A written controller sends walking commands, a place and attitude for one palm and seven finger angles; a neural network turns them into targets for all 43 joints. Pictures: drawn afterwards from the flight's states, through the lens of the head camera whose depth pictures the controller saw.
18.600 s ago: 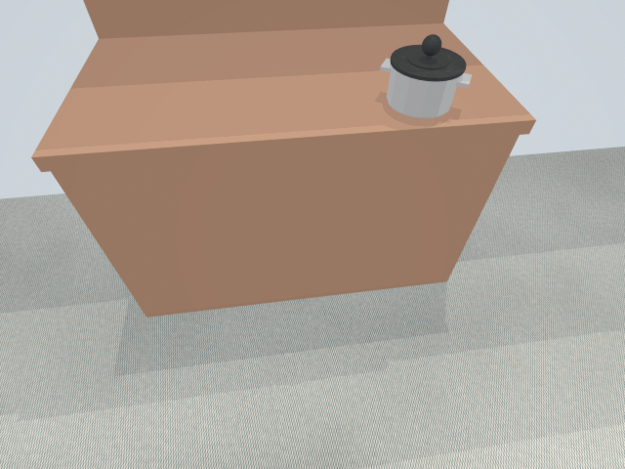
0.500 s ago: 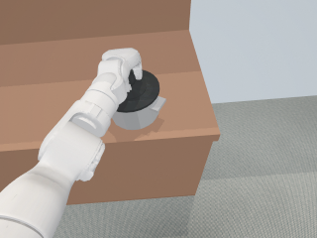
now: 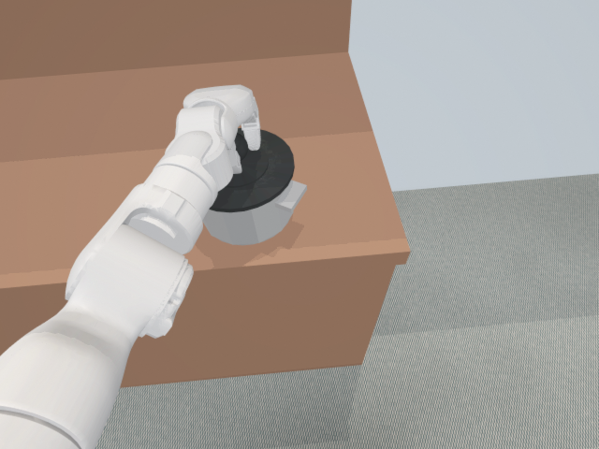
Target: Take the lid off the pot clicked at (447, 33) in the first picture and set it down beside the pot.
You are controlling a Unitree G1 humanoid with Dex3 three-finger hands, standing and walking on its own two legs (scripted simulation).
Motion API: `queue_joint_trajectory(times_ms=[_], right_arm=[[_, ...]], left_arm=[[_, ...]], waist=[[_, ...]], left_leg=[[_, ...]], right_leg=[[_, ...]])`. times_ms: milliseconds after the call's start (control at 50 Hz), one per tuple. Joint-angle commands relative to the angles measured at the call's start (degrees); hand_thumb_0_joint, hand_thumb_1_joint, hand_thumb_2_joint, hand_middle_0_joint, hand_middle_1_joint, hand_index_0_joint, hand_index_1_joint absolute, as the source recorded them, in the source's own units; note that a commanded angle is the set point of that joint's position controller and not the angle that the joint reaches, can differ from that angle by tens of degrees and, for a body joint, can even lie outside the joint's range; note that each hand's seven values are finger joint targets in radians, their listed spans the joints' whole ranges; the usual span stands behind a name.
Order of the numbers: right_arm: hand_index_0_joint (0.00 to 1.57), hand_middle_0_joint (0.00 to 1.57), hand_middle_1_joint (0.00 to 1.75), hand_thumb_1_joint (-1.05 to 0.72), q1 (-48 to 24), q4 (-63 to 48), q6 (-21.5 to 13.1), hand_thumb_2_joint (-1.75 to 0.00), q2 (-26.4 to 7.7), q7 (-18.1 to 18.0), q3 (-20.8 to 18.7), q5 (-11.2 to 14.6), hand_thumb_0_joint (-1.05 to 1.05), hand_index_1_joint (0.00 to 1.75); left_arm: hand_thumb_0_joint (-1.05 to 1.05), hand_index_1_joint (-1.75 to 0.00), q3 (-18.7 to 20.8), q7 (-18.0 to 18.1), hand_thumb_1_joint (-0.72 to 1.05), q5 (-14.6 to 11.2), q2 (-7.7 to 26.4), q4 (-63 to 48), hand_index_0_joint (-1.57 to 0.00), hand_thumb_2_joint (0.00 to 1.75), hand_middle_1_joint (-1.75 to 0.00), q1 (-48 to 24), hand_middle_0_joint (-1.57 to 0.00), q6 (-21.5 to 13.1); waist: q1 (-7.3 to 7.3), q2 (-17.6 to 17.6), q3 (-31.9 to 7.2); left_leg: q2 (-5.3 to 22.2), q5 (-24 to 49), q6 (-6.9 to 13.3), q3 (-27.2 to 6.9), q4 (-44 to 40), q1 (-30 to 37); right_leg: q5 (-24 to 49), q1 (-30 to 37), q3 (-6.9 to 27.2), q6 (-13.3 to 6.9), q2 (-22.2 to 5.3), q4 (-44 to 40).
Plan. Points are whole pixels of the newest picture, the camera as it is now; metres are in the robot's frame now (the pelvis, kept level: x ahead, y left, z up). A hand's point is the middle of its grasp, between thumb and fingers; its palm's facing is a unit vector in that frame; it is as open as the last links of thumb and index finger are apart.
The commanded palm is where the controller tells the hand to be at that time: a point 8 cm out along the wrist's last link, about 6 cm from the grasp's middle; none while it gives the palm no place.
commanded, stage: close the fingers and squeeze the knob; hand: left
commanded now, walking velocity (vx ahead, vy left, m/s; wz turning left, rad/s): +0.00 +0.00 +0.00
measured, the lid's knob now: (232, 147) +0.51 +0.07 +0.12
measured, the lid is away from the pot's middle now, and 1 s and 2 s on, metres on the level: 0.00 0.01 0.01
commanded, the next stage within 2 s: lift the lid straight up in 0.46 s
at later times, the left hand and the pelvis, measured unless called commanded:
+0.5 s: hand (228, 149) +0.49 +0.07 +0.13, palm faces -0.34 -0.04 -0.94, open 6.7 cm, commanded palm +0.48 +0.07 +0.20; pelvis +0.00 +0.00 +0.00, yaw +0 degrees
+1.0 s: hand (223, 138) +0.48 +0.07 +0.16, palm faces -0.31 -0.04 -0.95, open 6.7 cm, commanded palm +0.48 +0.08 +0.23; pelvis +0.00 +0.00 +0.00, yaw +1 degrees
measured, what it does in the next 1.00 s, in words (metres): stands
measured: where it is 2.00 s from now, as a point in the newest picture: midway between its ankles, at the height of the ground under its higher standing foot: outside the picture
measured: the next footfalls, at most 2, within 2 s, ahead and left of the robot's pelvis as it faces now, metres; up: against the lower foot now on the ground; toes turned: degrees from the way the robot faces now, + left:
none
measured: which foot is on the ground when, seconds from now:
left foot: down 0.00-1.00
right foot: down 0.00-1.00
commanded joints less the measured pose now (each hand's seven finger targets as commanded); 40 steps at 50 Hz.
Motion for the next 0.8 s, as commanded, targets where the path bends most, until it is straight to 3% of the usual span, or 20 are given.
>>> queue_joint_trajectory(times_ms=[0, 40, 60, 80, 100, 120, 160, 200, 220, 300, 380, 420, 460, 520, 560, 640, 680, 700, 780], right_arm=[[0.20, 0.20, 0.30, -0.90, 0.91, -5.49, -1.66, -0.90, -6.81, -0.55, -1.93, -0.65, 0.00, 0.30], [0.20, 0.20, 0.30, -0.90, 0.51, -5.41, -1.88, -0.90, -6.54, -0.58, -1.88, -0.43, 0.00, 0.30], [0.20, 0.20, 0.30, -0.90, 0.41, -5.26, -1.88, -0.90, -6.29, -0.46, -1.97, -0.27, 0.00, 0.30], [0.20, 0.20, 0.30, -0.90, 1.14, -5.08, -1.86, -0.90, -6.55, -0.50, -2.23, -0.26, 0.00, 0.30], [0.20, 0.20, 0.30, -0.90, 0.78, -4.85, -1.71, -0.90, -6.90, -0.52, -2.02, -0.16, 0.00, 0.30], [0.20, 0.20, 0.30, -0.90, 1.02, -4.62, -1.61, -0.90, -7.13, -0.68, -2.00, -0.16, 0.00, 0.30], [0.20, 0.20, 0.30, -0.90, 0.65, -5.06, -1.85, -0.90, -6.84, -0.89, -1.71, -0.17, 0.00, 0.30], [0.20, 0.20, 0.30, -0.90, 0.14, -5.75, -2.41, -0.90, -6.36, -0.63, -1.85, -0.30, 0.00, 0.30], [0.20, 0.20, 0.30, -0.90, 0.45, -5.15, -2.30, -0.90, -6.22, -0.57, -2.02, -0.35, 0.00, 0.30], [0.20, 0.20, 0.30, -0.90, 0.41, -5.25, -1.90, -0.90, -6.68, -0.53, -1.87, -0.52, 0.00, 0.30], [0.20, 0.20, 0.30, -0.90, 0.35, -5.53, -2.19, -0.90, -6.22, -0.39, -2.06, -0.25, 0.00, 0.30], [0.20, 0.20, 0.30, -0.90, 0.40, -4.78, -1.87, -0.90, -6.62, -0.39, -2.01, -0.34, 0.00, 0.30], [0.20, 0.20, 0.30, -0.90, 0.18, -5.39, -2.09, -0.90, -6.27, -0.35, -1.96, -0.54, 0.00, 0.30], [0.20, 0.20, 0.30, -0.90, -0.09, -5.61, -2.25, -0.90, -5.97, -0.02, -2.10, -0.58, 0.00, 0.30], [0.20, 0.20, 0.30, -0.90, -0.25, -5.34, -1.94, -0.90, -6.05, 0.14, -2.17, -0.40, 0.00, 0.30], [0.20, 0.20, 0.30, -0.90, -0.48, -5.56, -2.84, -0.90, -5.89, -0.23, -1.99, -0.58, 0.00, 0.30], [0.20, 0.20, 0.30, -0.90, -0.32, -5.77, -3.36, -0.90, -5.58, -0.23, -2.16, -0.59, 0.00, 0.30], [0.20, 0.20, 0.30, -0.90, -0.59, -5.66, -3.75, -0.90, -5.53, -0.03, -2.22, -0.67, 0.00, 0.30], [0.20, 0.20, 0.30, -0.90, -0.21, -5.28, -4.04, -0.90, -5.56, 0.26, -2.31, -0.78, 0.00, 0.30]], left_arm=[[0.00, -1.01, 5.79, 3.02, 0.57, 0.61, 13.89, -12.52, -0.87, 0.51, -1.01, -32.81, -0.86, -0.52], [0.00, -1.02, 3.87, 2.81, 0.58, 0.31, 11.67, -11.36, -0.87, 0.52, -1.01, -31.92, -0.87, -0.57], [0.00, -1.02, 1.43, 2.51, 0.59, 0.37, 8.69, -9.74, -0.88, 0.52, -1.02, -30.86, -0.87, -0.23], [0.00, -1.02, 2.10, 2.40, 0.60, 0.00, 8.68, -9.37, -0.88, 0.53, -1.02, -30.07, -0.88, -0.37], [0.00, -1.02, 2.68, 2.44, 0.61, 0.63, 10.54, -8.59, -0.89, 0.53, -1.02, -30.17, -0.88, -0.03], [0.00, -1.03, 5.09, 2.87, 0.62, 0.81, 13.48, -8.82, -0.89, 0.54, -1.02, -30.79, -0.88, 0.18], [0.00, -1.03, 4.63, 2.93, 0.64, 0.31, 13.05, -9.75, -0.90, 0.55, -1.03, -31.87, -0.89, 0.28], [0.00, -1.04, 2.48, 2.58, 0.67, 0.47, 10.79, -13.37, -0.91, 0.56, -1.03, -33.58, -0.90, -1.13], [0.00, -1.04, 1.76, 2.46, 0.68, 0.92, 9.21, -10.27, -0.91, 0.57, -1.03, -30.87, -0.90, -0.75], [0.00, -1.05, 5.20, 2.91, 0.72, 0.72, 13.30, -10.55, -0.93, 0.59, -1.04, -30.80, -0.92, -0.48], [0.00, -1.06, 1.39, 2.58, 0.77, -0.06, 8.21, -12.29, -0.95, 0.62, -1.05, -31.76, -0.94, -0.88], [0.00, -1.06, 3.88, 2.92, 0.79, 0.99, 11.71, -9.99, -0.96, 0.63, -1.06, -30.17, -0.95, -0.40], [0.00, -1.06, 4.67, 3.15, 0.80, 0.59, 12.39, -12.79, -0.96, 0.64, -1.06, -31.86, -0.96, -0.51], [0.00, -1.07, 3.03, 2.87, 0.82, 0.43, 10.24, -14.55, -0.97, 0.65, -1.06, -31.40, -0.96, -1.29], [0.00, -1.07, 1.66, 2.89, 0.82, 0.43, 8.62, -13.29, -0.97, 0.66, -1.07, -31.15, -0.97, -0.66], [0.00, -1.07, 5.33, 3.72, 0.83, 0.17, 13.55, -16.35, -0.97, 0.66, -1.07, -35.33, -0.97, -1.05], [0.00, -1.07, 3.80, 3.50, 0.83, -0.33, 11.60, -19.08, -0.97, 0.66, -1.07, -37.31, -0.97, -1.82], [0.00, -1.07, 3.87, 3.56, 0.83, 0.35, 12.74, -20.83, -0.97, 0.66, -1.07, -38.65, -0.97, -2.12], [0.00, -1.07, 4.80, 3.51, 0.83, 0.06, 12.77, -18.32, -0.97, 0.66, -1.07, -36.39, -0.97, -1.59]], waist=[[-0.09, -6.54, -26.50], [-0.40, -6.95, -26.27], [-0.81, -7.35, -24.36], [-0.87, -9.12, -23.79], [-0.90, -8.88, -22.06], [-0.69, -10.10, -22.83], [-0.66, -9.38, -23.87], [-0.58, -5.66, -26.77], [-0.67, -6.93, -25.18], [-0.21, -7.74, -24.74], [-0.75, -7.31, -25.05], [-0.38, -7.91, -24.39], [0.01, -7.06, -26.07], [0.06, -6.20, -27.54], [-0.44, -7.92, -25.20], [0.31, -6.90, -27.78], [-0.01, -5.90, -29.31], [0.09, -4.49, -30.22], [0.56, -7.07, -28.85]], left_leg=[[1.23, 22.52, -0.32, -3.47, 0.06, 9.62], [1.28, 23.62, -0.31, -3.46, 0.13, 9.75], [1.29, 22.75, -0.24, -3.31, 0.13, 9.48], [1.35, 22.99, 0.02, -3.24, 0.22, 8.71], [1.33, 20.70, 0.04, -2.92, -0.14, 7.72], [1.29, 19.59, 0.12, -2.89, -0.40, 7.27], [0.86, 19.29, 0.22, -2.69, -0.59, 7.01], [1.15, 23.22, -0.06, -3.45, 0.12, 10.46], [1.35, 24.79, -0.04, -3.62, 0.66, 10.66], [1.16, 22.60, -0.03, -3.08, 0.23, 8.90], [1.28, 24.51, -0.06, -3.40, 0.37, 9.96], [1.38, 23.72, -0.10, -3.34, 0.38, 9.60], [1.19, 24.40, -0.22, -3.30, 0.32, 10.25], [1.54, 29.05, -0.38, -3.95, 1.01, 12.39], [1.60, 27.21, -0.34, -3.77, 0.85, 11.64], [1.19, 26.63, -0.28, -3.92, 0.42, 12.20], [1.29, 29.01, -0.43, -4.25, 0.75, 13.81], [1.48, 30.41, -0.63, -4.55, 1.11, 15.49], [1.33, 30.76, -0.74, -4.42, 0.93, 13.99]], right_leg=[[22.16, 14.57, -0.67, -2.10, 1.32, 0.15], [22.85, 14.37, -0.63, -2.00, 1.26, 0.20], [21.86, 13.02, -0.84, -1.91, 1.37, -0.08], [22.14, 13.38, -1.03, -1.95, 1.43, -0.44], [21.26, 12.87, -0.86, -1.89, 1.46, -0.56], [21.07, 13.89, -0.75, -1.89, 1.47, -0.43], [22.10, 15.13, -0.50, -1.89, 1.28, -0.26], [22.77, 14.09, -0.47, -1.98, 1.05, 0.16], [22.71, 12.87, -0.76, -1.98, 1.26, 0.11], [22.84, 14.47, -0.53, -1.95, 1.28, -0.16], [23.11, 13.50, -0.90, -1.97, 1.19, -0.11], [22.65, 13.37, -0.69, -1.97, 1.32, -0.09], [23.71, 14.83, -0.63, -1.98, 1.22, 0.19], [25.36, 14.48, -0.82, -1.97, 1.15, 0.51], [24.04, 13.33, -0.99, -1.80, 1.43, 0.05], [25.08, 15.90, -0.63, -1.97, 1.21, 0.34], [25.97, 15.82, -0.75, -1.99, 1.08, 0.31], [26.32, 15.36, -0.58, -1.96, 1.13, 0.50], [26.93, 16.47, -0.80, -1.97, 1.18, 0.23]])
